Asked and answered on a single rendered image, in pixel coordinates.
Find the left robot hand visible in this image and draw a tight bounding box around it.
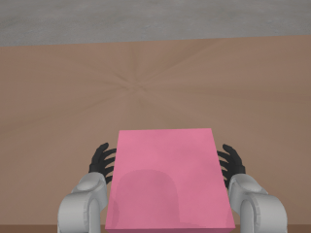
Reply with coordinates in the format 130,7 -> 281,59
88,143 -> 117,184

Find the right robot hand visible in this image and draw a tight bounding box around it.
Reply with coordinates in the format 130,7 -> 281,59
217,144 -> 246,190

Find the carton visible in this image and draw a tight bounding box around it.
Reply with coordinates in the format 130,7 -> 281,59
105,128 -> 236,233

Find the robot left forearm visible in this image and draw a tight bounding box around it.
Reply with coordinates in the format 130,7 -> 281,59
57,172 -> 108,233

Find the robot right forearm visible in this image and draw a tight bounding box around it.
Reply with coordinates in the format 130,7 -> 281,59
228,173 -> 288,233

